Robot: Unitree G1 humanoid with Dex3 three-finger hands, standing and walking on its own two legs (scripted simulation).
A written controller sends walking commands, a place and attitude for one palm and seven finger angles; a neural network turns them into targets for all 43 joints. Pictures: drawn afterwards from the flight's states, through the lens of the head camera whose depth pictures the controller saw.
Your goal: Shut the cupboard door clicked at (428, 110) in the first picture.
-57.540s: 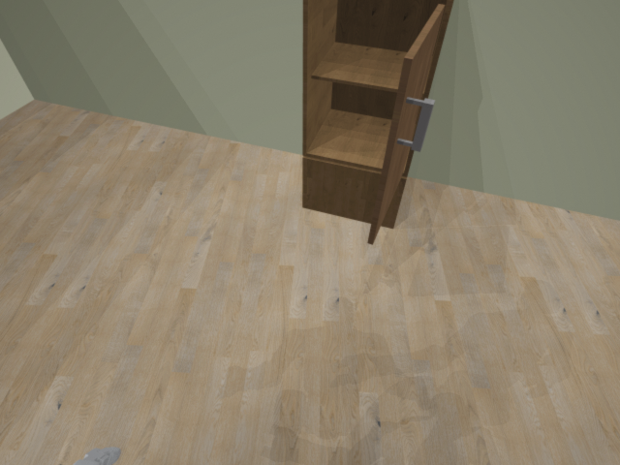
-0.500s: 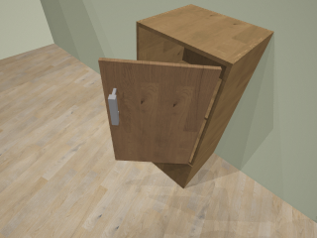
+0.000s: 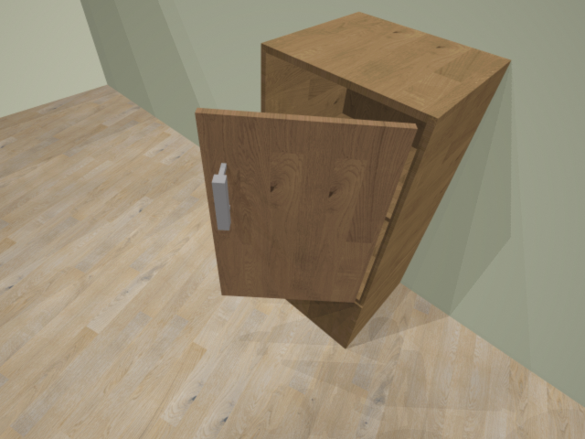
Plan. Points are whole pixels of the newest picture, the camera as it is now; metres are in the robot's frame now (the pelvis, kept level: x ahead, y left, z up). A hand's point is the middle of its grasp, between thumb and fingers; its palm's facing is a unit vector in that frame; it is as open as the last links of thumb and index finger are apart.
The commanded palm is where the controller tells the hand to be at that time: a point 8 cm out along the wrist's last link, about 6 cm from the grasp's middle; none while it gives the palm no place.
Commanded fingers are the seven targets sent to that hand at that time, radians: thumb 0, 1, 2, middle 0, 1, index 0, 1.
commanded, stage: look again from close up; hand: left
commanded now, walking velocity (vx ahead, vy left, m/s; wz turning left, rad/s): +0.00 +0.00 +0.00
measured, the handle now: (223, 196) +0.56 +0.18 -0.02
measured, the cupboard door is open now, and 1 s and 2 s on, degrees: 40 40 40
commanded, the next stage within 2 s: shuffle to correct the standing spot in 0.40 s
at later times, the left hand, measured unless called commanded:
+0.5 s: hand out of the picture -0.08 +0.19 -0.20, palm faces +0.04 -0.99 -0.16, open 7.3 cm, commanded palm none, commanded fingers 0.00 0.90 0.90 -0.20 -0.30 -0.20 -0.30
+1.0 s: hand out of the picture -0.10 +0.23 -0.18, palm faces +0.00 -0.99 -0.16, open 7.3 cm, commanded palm none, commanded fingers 0.00 0.90 0.90 -0.20 -0.30 -0.20 -0.30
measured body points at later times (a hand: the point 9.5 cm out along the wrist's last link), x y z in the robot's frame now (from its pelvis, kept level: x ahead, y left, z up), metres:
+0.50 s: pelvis -0.04 +0.02 -0.02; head -0.05 +0.05 +0.43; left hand -0.08 +0.24 -0.19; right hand -0.02 -0.23 -0.15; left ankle +0.04 +0.07 -0.74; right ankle +0.04 -0.16 -0.73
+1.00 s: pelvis -0.07 +0.06 +0.00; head -0.06 +0.09 +0.45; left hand -0.10 +0.28 -0.17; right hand -0.11 -0.17 -0.14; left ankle -0.02 +0.16 -0.67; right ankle -0.16 -0.05 -0.74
